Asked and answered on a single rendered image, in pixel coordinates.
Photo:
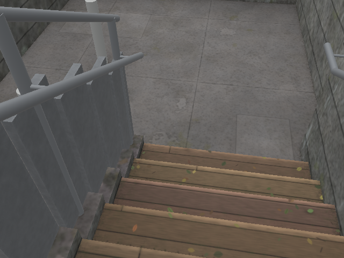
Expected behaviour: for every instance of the stairs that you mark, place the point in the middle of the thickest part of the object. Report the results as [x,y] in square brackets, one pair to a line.
[191,203]

